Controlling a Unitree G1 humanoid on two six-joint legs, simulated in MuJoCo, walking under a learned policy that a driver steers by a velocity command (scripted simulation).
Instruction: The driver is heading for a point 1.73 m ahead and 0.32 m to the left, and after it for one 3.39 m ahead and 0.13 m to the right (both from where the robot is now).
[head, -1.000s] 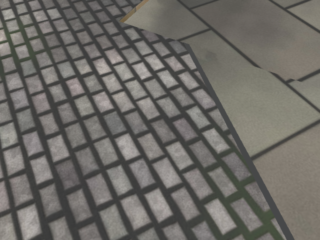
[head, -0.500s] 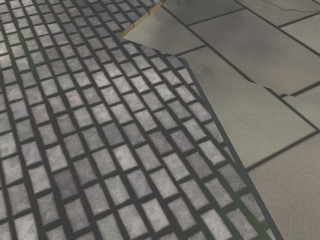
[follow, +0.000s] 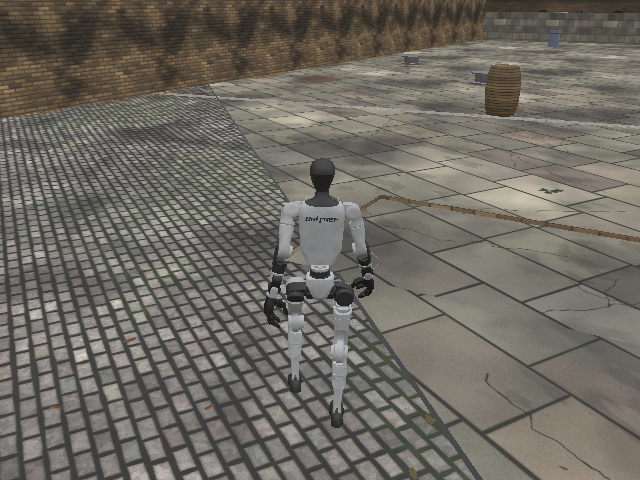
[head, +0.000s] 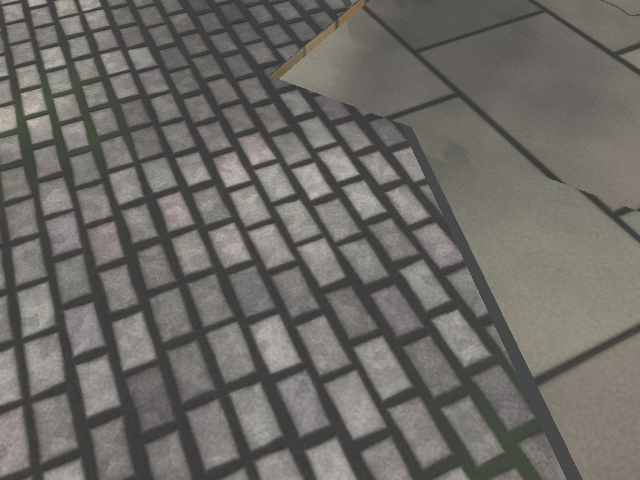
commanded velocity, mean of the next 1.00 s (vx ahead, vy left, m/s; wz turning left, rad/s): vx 0.49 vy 0.00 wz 0.00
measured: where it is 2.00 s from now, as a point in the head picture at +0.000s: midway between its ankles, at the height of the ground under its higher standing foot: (339, 255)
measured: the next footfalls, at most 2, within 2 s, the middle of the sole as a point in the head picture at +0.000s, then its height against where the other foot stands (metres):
left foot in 0.16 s outside the picture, level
right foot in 0.72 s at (381, 441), level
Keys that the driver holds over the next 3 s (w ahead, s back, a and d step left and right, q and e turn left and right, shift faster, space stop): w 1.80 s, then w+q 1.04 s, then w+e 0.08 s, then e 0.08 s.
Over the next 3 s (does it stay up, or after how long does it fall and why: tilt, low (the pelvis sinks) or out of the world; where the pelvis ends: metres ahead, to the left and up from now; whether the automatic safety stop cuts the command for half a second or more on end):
stays up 1.63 0.18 -0.02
